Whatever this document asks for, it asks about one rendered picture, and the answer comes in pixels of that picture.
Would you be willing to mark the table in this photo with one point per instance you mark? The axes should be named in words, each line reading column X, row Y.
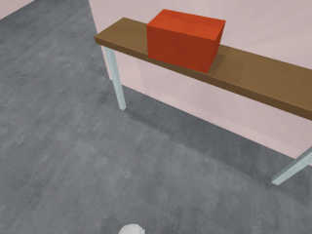
column 276, row 83

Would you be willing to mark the left robot thigh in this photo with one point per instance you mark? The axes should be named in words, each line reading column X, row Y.
column 131, row 229

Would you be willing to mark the carton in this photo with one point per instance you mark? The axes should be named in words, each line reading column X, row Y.
column 185, row 40

